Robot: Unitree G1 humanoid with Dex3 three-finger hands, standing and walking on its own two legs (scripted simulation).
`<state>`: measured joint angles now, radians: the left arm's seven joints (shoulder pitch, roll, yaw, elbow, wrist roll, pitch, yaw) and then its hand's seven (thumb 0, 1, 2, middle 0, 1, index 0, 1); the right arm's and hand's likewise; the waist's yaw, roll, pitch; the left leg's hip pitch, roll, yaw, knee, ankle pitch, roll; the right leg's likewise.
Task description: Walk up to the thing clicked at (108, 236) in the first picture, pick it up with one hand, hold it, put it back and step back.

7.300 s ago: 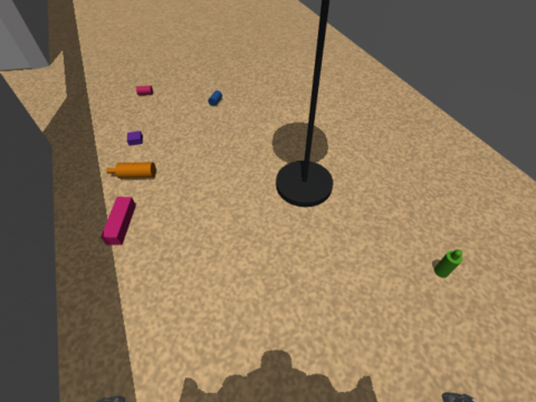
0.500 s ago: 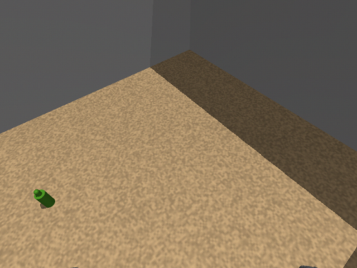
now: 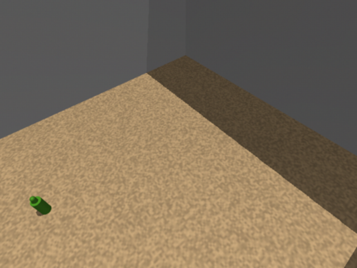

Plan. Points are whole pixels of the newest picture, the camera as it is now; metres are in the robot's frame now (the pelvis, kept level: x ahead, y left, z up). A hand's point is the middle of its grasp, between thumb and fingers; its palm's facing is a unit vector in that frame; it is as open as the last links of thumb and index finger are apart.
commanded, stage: walk up
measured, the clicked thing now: out of the picture -0.90 +0.69 -0.75
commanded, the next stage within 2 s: stand in 2.00 s
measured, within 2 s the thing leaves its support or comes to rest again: neither
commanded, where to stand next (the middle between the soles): +0.45 +0.01 m, yaw +0 degrees
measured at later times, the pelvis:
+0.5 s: pelvis +0.14 -0.03 -0.01, yaw +1 degrees
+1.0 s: pelvis +0.33 +0.00 -0.02, yaw +0 degrees
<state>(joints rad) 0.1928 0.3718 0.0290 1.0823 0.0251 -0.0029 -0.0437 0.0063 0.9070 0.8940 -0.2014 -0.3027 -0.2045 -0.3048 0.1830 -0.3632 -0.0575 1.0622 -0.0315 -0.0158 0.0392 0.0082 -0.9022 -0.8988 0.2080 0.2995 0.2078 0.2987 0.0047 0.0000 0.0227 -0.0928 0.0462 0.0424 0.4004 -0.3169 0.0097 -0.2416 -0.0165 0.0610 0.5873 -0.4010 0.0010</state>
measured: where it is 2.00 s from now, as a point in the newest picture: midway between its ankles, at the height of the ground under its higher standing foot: (181, 231)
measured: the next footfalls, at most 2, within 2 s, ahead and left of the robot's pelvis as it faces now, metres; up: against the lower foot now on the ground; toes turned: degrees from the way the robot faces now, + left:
left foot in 0.58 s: +0.33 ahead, +0.12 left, +0.00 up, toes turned +4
right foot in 1.00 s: +0.45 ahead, -0.11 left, +0.00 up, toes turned -1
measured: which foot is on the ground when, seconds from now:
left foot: down 0.00-0.14, up 0.16-0.56, down 0.58-1.00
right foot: down 0.00-0.62, up 0.64-0.98, down 1.00-1.00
